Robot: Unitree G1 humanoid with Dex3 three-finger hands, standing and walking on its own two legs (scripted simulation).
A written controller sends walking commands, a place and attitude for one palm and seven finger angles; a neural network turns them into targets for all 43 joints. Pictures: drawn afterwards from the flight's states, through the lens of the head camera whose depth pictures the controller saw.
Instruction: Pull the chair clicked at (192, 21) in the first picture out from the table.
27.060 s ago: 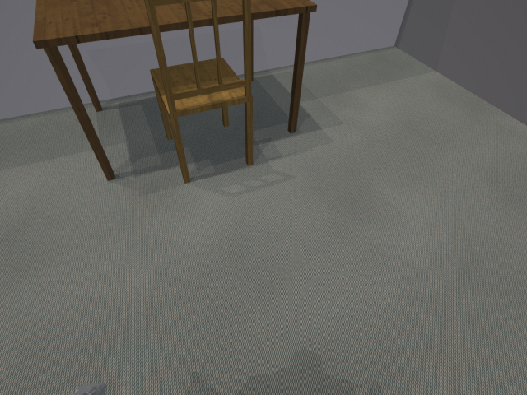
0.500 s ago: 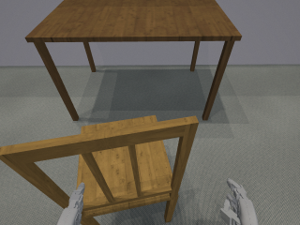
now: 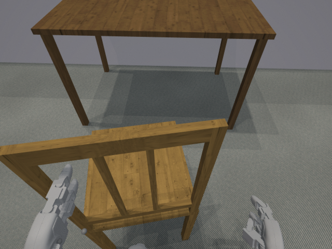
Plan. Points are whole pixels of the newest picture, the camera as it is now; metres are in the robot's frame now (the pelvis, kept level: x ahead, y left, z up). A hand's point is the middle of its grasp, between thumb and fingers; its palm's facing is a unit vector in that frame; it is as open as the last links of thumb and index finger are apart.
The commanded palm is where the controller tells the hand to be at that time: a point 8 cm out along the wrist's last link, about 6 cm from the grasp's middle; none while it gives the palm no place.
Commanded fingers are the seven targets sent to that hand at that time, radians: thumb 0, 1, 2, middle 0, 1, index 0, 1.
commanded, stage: draw the hand back to the body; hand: left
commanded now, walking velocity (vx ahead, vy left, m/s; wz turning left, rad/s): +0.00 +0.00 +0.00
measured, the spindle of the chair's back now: (113, 190) +0.26 +0.16 -0.01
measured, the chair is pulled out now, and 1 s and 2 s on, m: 0.62 0.61 0.61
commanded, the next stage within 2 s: step back with the hand held close in 1.28 s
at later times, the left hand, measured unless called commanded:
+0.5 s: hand (61, 215) +0.16 +0.20 +0.12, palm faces +0.12 -0.92 -0.37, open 14.8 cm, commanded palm +0.13 +0.27 +0.18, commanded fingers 0.00 0.21 0.57 -0.10 -0.16 -0.10 -0.16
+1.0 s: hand (45, 199) +0.18 +0.23 +0.13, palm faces +0.27 -0.84 -0.47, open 7.7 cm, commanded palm +0.17 +0.29 +0.24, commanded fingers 0.00 0.90 0.90 -0.20 -0.30 -0.20 -0.30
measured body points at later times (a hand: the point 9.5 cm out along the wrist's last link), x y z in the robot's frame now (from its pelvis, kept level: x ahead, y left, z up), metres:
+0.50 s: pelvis +0.02 +0.00 +0.05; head +0.00 -0.01 +0.50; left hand +0.15 +0.24 +0.14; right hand +0.21 -0.21 -0.01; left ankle +0.01 +0.14 -0.67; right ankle +0.00 -0.14 -0.67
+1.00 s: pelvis +0.04 -0.02 +0.06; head +0.03 -0.04 +0.51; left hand +0.16 +0.27 +0.16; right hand +0.24 -0.22 -0.01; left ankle +0.01 +0.14 -0.67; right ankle +0.00 -0.14 -0.67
